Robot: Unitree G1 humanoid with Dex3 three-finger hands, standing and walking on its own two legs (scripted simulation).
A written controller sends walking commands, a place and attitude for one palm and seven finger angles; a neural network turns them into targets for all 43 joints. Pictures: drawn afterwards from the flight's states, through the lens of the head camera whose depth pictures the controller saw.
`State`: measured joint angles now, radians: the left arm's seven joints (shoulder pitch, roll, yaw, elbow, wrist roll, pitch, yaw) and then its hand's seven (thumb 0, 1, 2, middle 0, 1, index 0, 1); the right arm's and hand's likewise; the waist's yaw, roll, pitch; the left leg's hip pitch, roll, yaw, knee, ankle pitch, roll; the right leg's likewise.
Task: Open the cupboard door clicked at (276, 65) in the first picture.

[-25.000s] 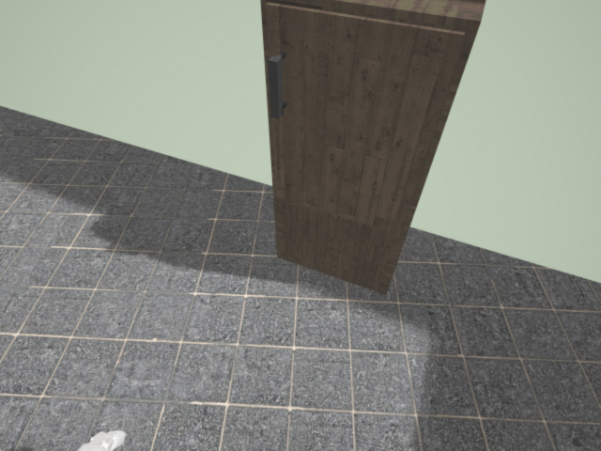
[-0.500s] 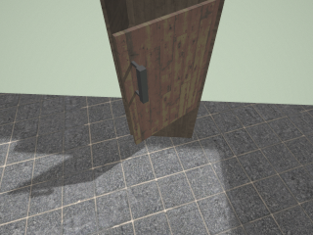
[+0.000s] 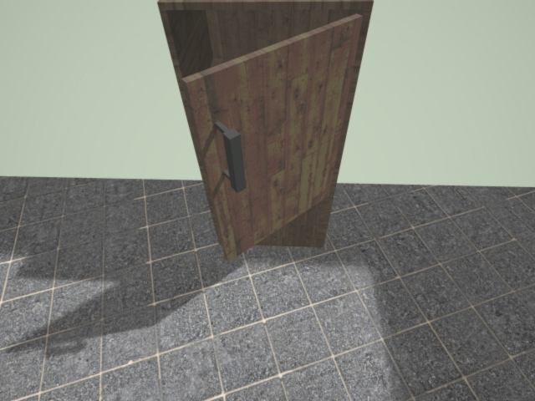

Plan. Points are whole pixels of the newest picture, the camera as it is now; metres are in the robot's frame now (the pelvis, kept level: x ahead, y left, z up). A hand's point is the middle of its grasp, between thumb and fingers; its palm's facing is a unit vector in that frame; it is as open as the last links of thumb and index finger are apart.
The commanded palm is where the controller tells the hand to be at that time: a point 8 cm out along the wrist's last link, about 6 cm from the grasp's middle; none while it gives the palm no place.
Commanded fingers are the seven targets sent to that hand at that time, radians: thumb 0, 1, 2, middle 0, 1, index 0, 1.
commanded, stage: let the arm hang, fingers relaxed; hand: left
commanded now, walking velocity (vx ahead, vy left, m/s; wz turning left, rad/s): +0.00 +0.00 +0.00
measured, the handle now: (229, 157) +0.56 +0.11 +0.03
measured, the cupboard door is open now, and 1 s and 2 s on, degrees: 41 41 41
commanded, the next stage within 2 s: look to check the result in 0.02 s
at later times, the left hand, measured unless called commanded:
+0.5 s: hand out of the picture +0.06 +0.21 -0.16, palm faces +0.00 -0.95 -0.30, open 7.4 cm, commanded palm none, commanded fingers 0.00 0.90 0.90 -0.20 -0.30 -0.20 -0.30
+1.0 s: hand out of the picture +0.08 +0.20 -0.17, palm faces -0.08 -0.96 -0.26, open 7.4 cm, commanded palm none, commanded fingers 0.00 0.90 0.90 -0.20 -0.30 -0.20 -0.30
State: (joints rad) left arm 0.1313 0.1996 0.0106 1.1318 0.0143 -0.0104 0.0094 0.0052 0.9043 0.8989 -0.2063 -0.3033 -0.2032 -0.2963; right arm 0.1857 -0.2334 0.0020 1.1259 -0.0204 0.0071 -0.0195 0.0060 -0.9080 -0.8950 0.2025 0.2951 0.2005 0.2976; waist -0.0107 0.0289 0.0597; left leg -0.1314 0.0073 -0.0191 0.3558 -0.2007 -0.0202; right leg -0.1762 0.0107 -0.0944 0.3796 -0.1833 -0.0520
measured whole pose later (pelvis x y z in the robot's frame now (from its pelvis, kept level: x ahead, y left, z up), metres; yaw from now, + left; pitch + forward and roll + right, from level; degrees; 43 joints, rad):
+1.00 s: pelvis +0.01 +0.00 -0.01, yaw -6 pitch -1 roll +0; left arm 0.17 0.22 0.04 1.09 0.02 0.04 0.01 0.01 0.90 0.90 -0.21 -0.30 -0.20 -0.30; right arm 0.18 -0.23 -0.02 1.07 -0.01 0.03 -0.04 0.01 -0.91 -0.90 0.20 0.30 0.20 0.30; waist 0.00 0.02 0.08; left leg -0.16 0.06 0.07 0.46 -0.29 -0.03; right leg -0.22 0.06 -0.01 0.44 -0.21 -0.06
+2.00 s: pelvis +0.01 -0.03 -0.02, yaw -39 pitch +1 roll +0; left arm 0.15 0.27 0.07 0.88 0.03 0.03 -0.04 0.01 0.91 0.90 -0.20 -0.30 -0.20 -0.30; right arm 0.23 -0.25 -0.05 0.90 -0.02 0.04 -0.02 0.01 -0.90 -0.89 0.21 0.30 0.20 0.30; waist 0.00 0.02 0.10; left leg -0.29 0.15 0.15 0.74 -0.45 -0.06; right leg -0.32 -0.01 -0.04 0.61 -0.28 -0.01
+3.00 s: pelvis +0.07 -0.12 -0.01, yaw -75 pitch +2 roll +0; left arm 0.31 0.21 0.07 0.96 0.03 0.01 -0.03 0.01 0.90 0.90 -0.21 -0.30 -0.21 -0.30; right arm 0.15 -0.23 -0.05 0.88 -0.01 0.00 0.01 0.01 -0.91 -0.90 0.20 0.29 0.20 0.30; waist 0.04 -0.03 0.06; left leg -0.35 0.03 0.05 0.59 -0.34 -0.06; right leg -0.20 0.05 0.16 0.48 -0.33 -0.01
